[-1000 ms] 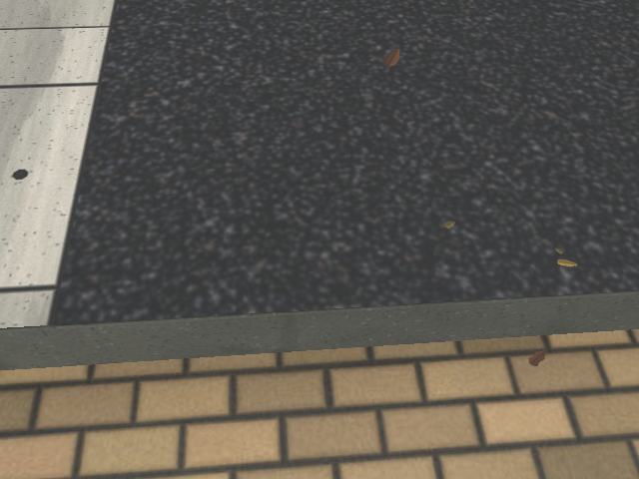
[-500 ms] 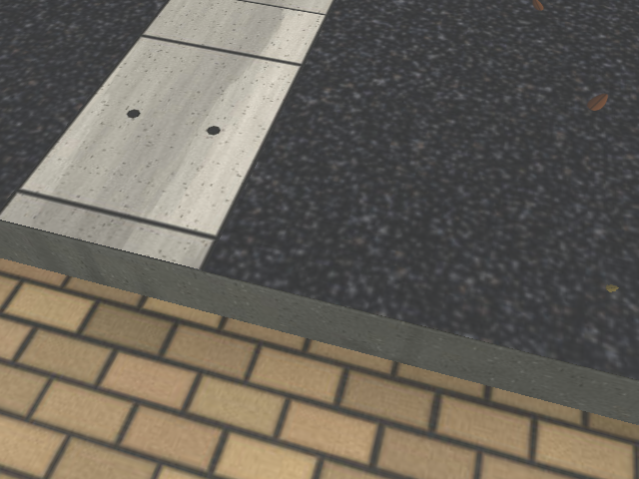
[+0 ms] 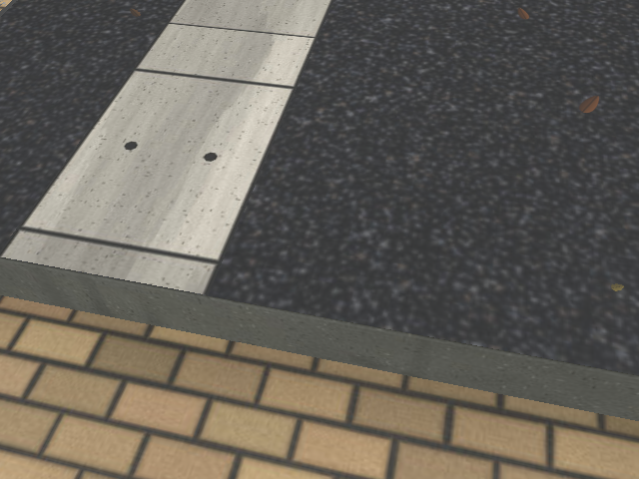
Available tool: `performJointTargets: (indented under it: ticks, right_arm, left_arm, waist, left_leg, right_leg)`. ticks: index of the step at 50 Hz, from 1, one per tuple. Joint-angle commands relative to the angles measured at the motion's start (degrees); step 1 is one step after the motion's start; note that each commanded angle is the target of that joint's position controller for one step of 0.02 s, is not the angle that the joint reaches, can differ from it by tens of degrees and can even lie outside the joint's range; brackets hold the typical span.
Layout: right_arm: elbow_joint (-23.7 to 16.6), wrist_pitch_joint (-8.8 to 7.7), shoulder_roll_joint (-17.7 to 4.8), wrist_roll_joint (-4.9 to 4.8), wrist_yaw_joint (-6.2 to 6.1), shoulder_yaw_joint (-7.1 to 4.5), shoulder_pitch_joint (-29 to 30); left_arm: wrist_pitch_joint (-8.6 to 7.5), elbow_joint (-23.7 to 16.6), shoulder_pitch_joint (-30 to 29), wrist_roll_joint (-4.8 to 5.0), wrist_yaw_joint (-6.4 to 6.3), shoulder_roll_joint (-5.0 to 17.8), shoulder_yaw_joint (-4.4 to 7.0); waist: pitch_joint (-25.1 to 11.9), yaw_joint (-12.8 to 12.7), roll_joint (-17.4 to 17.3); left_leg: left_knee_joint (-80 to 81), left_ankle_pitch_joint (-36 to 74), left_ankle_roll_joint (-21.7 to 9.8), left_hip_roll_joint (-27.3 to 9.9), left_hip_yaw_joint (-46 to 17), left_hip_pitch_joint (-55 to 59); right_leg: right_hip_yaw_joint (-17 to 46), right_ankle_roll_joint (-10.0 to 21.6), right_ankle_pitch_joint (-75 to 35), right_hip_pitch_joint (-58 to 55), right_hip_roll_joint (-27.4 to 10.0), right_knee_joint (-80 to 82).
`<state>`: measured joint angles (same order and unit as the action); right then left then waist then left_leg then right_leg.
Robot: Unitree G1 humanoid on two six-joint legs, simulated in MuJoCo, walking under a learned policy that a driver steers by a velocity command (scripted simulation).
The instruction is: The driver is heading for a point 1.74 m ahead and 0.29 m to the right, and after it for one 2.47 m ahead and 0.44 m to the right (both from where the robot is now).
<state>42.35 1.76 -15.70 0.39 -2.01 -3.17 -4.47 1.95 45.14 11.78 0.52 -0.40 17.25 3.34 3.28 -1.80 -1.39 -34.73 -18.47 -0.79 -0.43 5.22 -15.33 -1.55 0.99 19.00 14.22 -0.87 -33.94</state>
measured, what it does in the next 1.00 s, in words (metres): steps on the spot, turning right: left foot, then right foot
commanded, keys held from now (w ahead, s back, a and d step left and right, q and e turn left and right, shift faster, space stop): e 0.60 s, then no key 0.16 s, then q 0.24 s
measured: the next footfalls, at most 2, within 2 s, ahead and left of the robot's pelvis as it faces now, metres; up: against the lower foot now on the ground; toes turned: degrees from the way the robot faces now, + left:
left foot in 0.36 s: +0.07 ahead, +0.13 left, +0.00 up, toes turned -17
right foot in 0.78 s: -0.02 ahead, -0.12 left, +0.00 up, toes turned -26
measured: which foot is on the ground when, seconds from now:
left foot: up 0.00-0.34, down 0.36-0.78, up 0.80-1.00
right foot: down 0.00-0.36, up 0.38-0.76, down 0.78-1.00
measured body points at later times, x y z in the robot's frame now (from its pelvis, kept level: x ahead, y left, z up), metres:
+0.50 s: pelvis +0.00 +0.04 +0.01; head +0.03 +0.05 +0.46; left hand +0.23 +0.29 -0.09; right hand +0.04 -0.27 -0.08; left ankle +0.03 +0.14 -0.73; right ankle -0.06 -0.09 -0.65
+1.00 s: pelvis -0.02 -0.02 +0.01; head +0.00 -0.05 +0.46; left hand +0.24 +0.13 -0.08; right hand -0.06 -0.33 -0.12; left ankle +0.01 +0.14 -0.67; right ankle -0.06 -0.10 -0.73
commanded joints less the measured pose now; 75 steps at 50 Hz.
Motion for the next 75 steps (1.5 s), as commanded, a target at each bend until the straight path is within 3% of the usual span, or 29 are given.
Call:
performJointTargets:
  ticks: [1,4,10,17,19,20,21,23,31,37,38,39,40,41,43,52,53,54,57,58,61,64,65,66,67,68,69,71,75]
  right_arm:
    - [-6.70,-0.94,-5.16,0.94,-0.74,-1.96,7.29]
    - [-4.87,-0.76,-6.91,-0.36,-0.12,-2.97,3.01]
    - [-4.31,-1.79,-4.86,-0.90,0.35,-2.12,2.83]
    - [-1.74,-2.96,-8.24,-1.07,1.32,-3.42,-5.01]
    - [-2.40,-2.52,-16.14,1.55,0.92,-4.92,-4.89]
    - [-3.80,-3.04,-13.13,2.74,1.03,-3.95,-3.29]
    - [-4.46,-3.37,-9.77,2.26,0.80,-2.93,-0.18]
    - [-4.66,-3.40,-7.87,0.41,0.21,-2.30,2.37]
    - [-2.93,-1.78,-11.44,0.22,-0.78,-3.12,-4.06]
    - [-1.68,-1.47,-12.53,-2.24,1.04,-3.19,-2.20]
    - [-0.43,-1.68,-10.74,-2.39,1.19,-2.54,-4.42]
    - [0.27,-2.18,-6.87,-0.42,1.68,-1.05,-7.20]
    - [-1.12,-2.66,-2.70,1.96,2.28,0.58,-8.05]
    - [-0.81,-2.11,-6.77,0.55,1.67,-0.55,-4.52]
    - [0.38,-1.15,-8.62,-1.22,1.24,-1.39,-5.20]
    - [0.38,0.71,-7.80,-1.71,-0.27,-2.27,-5.71]
    - [-0.17,0.78,-7.22,-1.55,-0.03,-1.97,-5.14]
    - [1.11,1.80,-6.08,2.27,2.55,-1.49,-6.79]
    - [-1.02,2.19,-6.92,1.13,5.83,-1.76,-4.25]
    - [-2.37,0.94,-7.57,-3.32,4.00,-1.92,-2.66]
    - [-1.48,-0.64,-7.04,-2.24,2.86,-1.47,-5.45]
    - [3.89,-1.07,-8.06,-2.28,2.66,-2.69,-17.71]
    - [5.43,-1.34,-12.49,-2.62,2.03,-4.37,-25.31]
    - [3.31,-3.13,-19.27,-1.77,2.60,-5.49,-25.47]
    - [1.64,-4.87,-14.78,-1.41,2.98,-4.16,-21.19]
    - [0.65,-5.90,-11.67,-1.44,2.86,-3.13,-17.63]
    - [0.02,-6.34,-10.11,-1.77,2.82,-2.66,-15.80]
    - [-0.59,-6.00,-9.15,-1.64,2.16,-1.94,-14.64]
    - [-1.26,-5.56,-11.25,-1.51,0.59,-2.48,-16.53]
  left_arm:
    - [-1.82,-3.67,4.21,-1.33,-0.40,12.68,3.14]
    - [-3.28,-4.91,-2.19,0.20,-0.86,10.99,2.93]
    - [-0.63,-5.80,-2.23,0.51,-2.26,11.57,3.43]
    - [0.50,-7.47,-6.41,1.32,-1.83,10.11,2.88]
    - [-0.04,-8.89,-2.76,0.48,-1.75,5.99,1.92]
    - [-0.52,-8.09,-1.45,-0.08,-1.75,10.96,3.30]
    - [-0.36,-6.88,-0.76,0.60,-1.53,13.37,4.42]
    - [0.60,-5.38,0.13,0.37,-1.74,11.55,4.44]
    - [0.32,-10.93,-6.70,0.34,0.23,5.81,1.77]
    - [0.77,-9.32,-0.86,0.03,0.86,6.01,1.85]
    - [0.82,-8.66,0.67,-0.14,0.66,7.15,2.21]
    - [0.88,-8.59,2.10,-0.26,0.01,9.68,2.64]
    - [0.66,-10.53,-1.02,-1.66,-0.68,11.61,2.04]
    - [-0.56,-9.90,-0.58,-2.97,-0.22,6.71,0.87]
    - [-2.37,-7.93,-4.70,-2.70,0.29,5.93,0.61]
    - [-1.89,-5.06,-7.13,-1.37,-2.04,6.40,1.43]
    - [-1.78,-4.83,-6.41,-1.29,-2.10,6.84,1.73]
    - [-1.18,-2.73,-1.33,-2.48,-1.01,5.29,1.03]
    - [-1.50,-2.62,-1.69,-3.14,0.53,8.26,2.15]
    - [-2.71,-3.71,-4.76,0.57,-0.41,10.71,3.23]
    - [-3.92,-3.43,-6.18,1.50,-0.42,10.80,3.52]
    - [-4.45,-3.18,-7.89,1.42,0.40,7.50,2.79]
    - [-4.97,-4.48,-9.95,0.12,0.88,3.28,1.39]
    - [-6.10,-9.49,-14.50,-0.52,0.85,2.00,0.90]
    - [-7.39,-8.97,-14.31,0.96,1.51,6.01,1.68]
    - [-8.25,-8.32,-12.11,1.93,2.31,7.93,2.04]
    - [-8.64,-6.65,-10.01,1.07,2.32,8.97,2.38]
    - [-8.82,-5.87,-10.09,-1.13,2.12,8.84,2.57]
    - [-8.59,-7.51,-14.03,-0.80,2.37,4.77,1.26]
  waist:
    - [-5.95,-2.84,16.43]
    - [-5.68,1.09,6.18]
    - [-8.11,0.00,8.92]
    - [-7.13,2.87,10.46]
    - [-5.97,-0.20,-13.47]
    - [-5.68,0.30,-10.39]
    - [-4.24,-0.89,-6.77]
    - [-2.40,-0.90,-5.60]
    - [-5.66,4.57,-7.00]
    - [-6.65,1.03,-7.49]
    - [-6.95,0.46,-5.30]
    - [-9.97,1.38,3.38]
    - [-10.57,3.65,16.51]
    - [-11.89,-0.20,10.07]
    - [-7.30,1.71,10.19]
    - [-3.58,0.66,7.82]
    - [-4.31,-0.09,7.48]
    - [-3.59,-0.90,5.95]
    - [-2.23,-1.31,10.35]
    - [-0.82,-0.74,9.83]
    - [-0.15,2.16,6.75]
    - [-3.45,7.61,2.42]
    - [-5.52,10.23,-8.49]
    - [-3.60,9.75,-17.41]
    - [-2.37,8.52,-8.71]
    - [0.54,5.98,-7.61]
    - [1.68,4.62,-4.11]
    - [1.18,3.44,-2.93]
    - [0.87,4.15,-2.61]
  left_leg:
    - [-23.05,-19.78,3.26,4.48,-5.58,-15.53]
    - [-28.25,-12.57,3.71,0.85,-10.08,-20.05]
    - [-10.65,-4.67,6.20,2.46,-8.41,-10.70]
    - [15.04,9.92,3.14,1.97,-8.31,7.10]
    - [20.17,17.53,-9.99,-19.81,-33.41,11.91]
    - [20.70,17.66,-15.17,-23.64,-35.58,8.08]
    - [20.15,15.89,-13.84,-20.45,-29.31,5.95]
    - [19.66,11.92,-10.05,-14.58,-20.19,6.58]
    - [18.43,24.01,-12.78,-16.04,-10.54,14.54]
    - [11.45,28.88,-9.64,-15.52,-7.39,9.92]
    - [8.28,25.10,-6.48,-13.83,-5.65,6.43]
    - [0.82,13.00,-1.40,-9.88,-1.98,-1.04]
    - [-7.38,-14.23,4.14,-4.07,0.11,-10.79]
    - [-14.08,-19.31,5.50,-5.11,-5.91,-7.74]
    - [-17.39,-14.81,5.52,-5.11,-7.89,-9.30]
    - [-20.75,-7.16,7.38,-3.76,-7.76,-13.81]
    - [-19.02,-6.62,7.17,-4.33,-6.80,-13.77]
    - [-16.42,-6.76,4.81,-2.14,-3.96,-12.01]
    - [-10.57,-6.64,1.29,-1.95,-2.16,-9.99]
    - [-9.58,-8.48,0.70,-4.49,-3.73,-10.53]
    - [-1.45,-6.17,-1.88,-4.59,-2.21,-5.06]
    - [8.01,-1.03,-5.07,-0.13,0.64,14.81]
    - [13.48,-4.93,-9.37,-8.01,-13.24,24.23]
    - [23.59,-16.74,-20.19,-20.17,-46.67,27.55]
    - [26.68,-18.45,-21.34,-22.07,-46.64,26.55]
    - [26.63,-14.22,-19.05,-20.00,-40.61,24.97]
    - [25.78,-6.86,-16.49,-17.11,-34.14,23.64]
    - [25.11,8.04,-13.40,-13.47,-26.20,20.98]
    - [25.25,19.44,-11.60,-8.89,-18.35,14.86]
  right_leg:
    - [30.83,19.11,-37.92,-10.80,-20.48,15.97]
    - [21.62,13.44,-34.94,-12.76,-14.67,13.61]
    - [19.89,11.30,-30.65,-10.71,-10.21,12.47]
    - [25.30,5.89,-14.47,-0.24,-5.32,8.19]
    - [10.67,-0.68,16.91,17.54,7.95,-12.85]
    - [11.83,-2.46,18.40,17.87,3.58,-25.99]
    - [11.65,-2.92,14.33,17.46,2.46,-30.82]
    - [10.00,-4.75,7.02,19.53,1.36,-34.15]
    - [3.37,-7.33,4.46,16.47,-2.44,-17.48]
    - [-1.32,-2.37,-5.47,-0.04,0.92,6.46]
    - [-0.42,-0.61,-12.64,-6.62,1.25,13.55]
    - [8.67,1.33,-28.33,-17.26,-5.78,14.80]
    - [22.30,10.08,-43.69,-18.85,-19.34,13.09]
    - [21.43,16.46,-37.96,-11.49,-21.02,14.09]
    - [14.17,12.79,-27.80,-8.82,-14.93,15.69]
    - [6.82,13.06,-25.31,-11.04,-16.01,17.03]
    - [6.96,13.24,-17.84,-11.61,-16.48,18.59]
    - [5.72,12.05,-13.65,-11.82,-15.64,19.12]
    - [6.41,10.06,5.66,-10.18,-16.31,22.44]
    - [8.96,11.67,9.60,-8.52,-18.32,24.37]
    - [7.47,10.76,9.58,-7.00,-19.31,24.92]
    - [-3.03,5.96,7.76,3.79,-12.73,11.31]
    - [-9.89,1.67,5.70,14.05,-6.93,-9.65]
    - [-4.31,-1.66,16.65,33.72,3.71,-25.88]
    - [4.56,-0.92,15.04,37.79,-0.22,-32.25]
    - [5.43,0.13,7.87,38.77,-2.25,-31.38]
    - [4.84,0.21,2.53,37.32,-3.66,-29.27]
    - [4.37,-1.11,-4.83,32.73,-4.42,-23.01]
    - [1.88,-4.33,-15.72,26.40,-1.00,-9.70]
